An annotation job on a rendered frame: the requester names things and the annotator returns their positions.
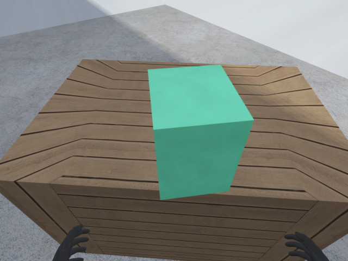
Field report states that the robot right hand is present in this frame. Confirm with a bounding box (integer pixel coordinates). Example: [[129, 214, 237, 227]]
[[284, 232, 329, 261]]

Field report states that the robot left hand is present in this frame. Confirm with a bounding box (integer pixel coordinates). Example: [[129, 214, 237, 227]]
[[52, 224, 90, 261]]

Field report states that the carton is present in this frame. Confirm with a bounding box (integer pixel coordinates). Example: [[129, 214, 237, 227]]
[[148, 65, 254, 200]]

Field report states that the pedestal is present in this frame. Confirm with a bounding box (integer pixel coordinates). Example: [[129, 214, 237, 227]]
[[0, 59, 348, 261]]

